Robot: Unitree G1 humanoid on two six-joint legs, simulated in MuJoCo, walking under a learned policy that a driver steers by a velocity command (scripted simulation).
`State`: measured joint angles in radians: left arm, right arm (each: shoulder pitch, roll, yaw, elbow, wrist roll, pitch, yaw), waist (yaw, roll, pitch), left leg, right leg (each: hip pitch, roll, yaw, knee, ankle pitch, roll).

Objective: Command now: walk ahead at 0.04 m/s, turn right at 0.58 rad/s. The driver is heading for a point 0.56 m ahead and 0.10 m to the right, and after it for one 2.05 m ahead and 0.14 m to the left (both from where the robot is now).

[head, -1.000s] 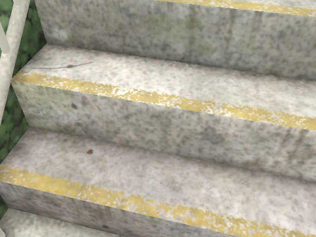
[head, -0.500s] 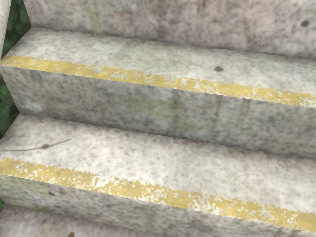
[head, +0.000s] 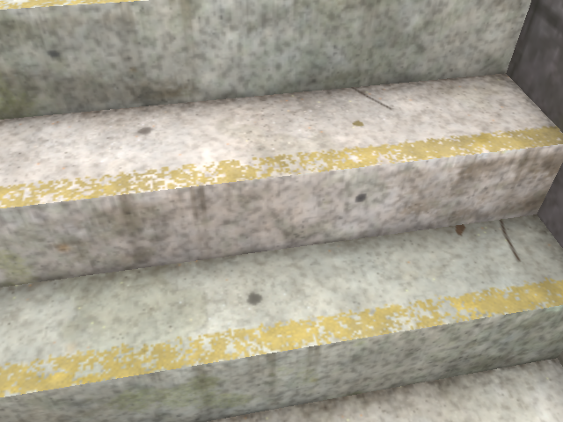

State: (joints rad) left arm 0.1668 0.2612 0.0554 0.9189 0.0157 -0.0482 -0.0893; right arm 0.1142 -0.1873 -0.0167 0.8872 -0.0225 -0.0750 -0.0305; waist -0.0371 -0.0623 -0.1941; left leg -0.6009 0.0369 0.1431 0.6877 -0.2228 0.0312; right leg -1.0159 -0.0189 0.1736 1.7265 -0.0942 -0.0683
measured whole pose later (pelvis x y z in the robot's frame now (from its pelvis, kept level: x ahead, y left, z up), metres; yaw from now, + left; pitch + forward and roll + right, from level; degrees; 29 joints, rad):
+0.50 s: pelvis +0.09 -0.03 +0.02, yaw -18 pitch +9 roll +1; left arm 0.27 0.25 0.03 0.84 0.04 -0.05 -0.02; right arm 0.23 -0.24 -0.01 0.85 -0.06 -0.05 0.05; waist 0.05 0.00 -0.18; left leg -0.93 -0.01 -0.02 1.82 -0.17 -0.04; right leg -0.50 0.06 0.09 0.59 -0.24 -0.11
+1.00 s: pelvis +0.25 -0.01 +0.03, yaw -23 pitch +10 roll -5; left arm -0.10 0.05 -0.10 0.70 0.01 0.10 -0.09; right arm 0.71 0.00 0.06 1.24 -0.10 -0.06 0.12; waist -0.07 0.04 -0.20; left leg 0.00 0.03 0.04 0.18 -0.34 0.07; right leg -1.51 -0.06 -0.15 1.79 -0.20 -0.26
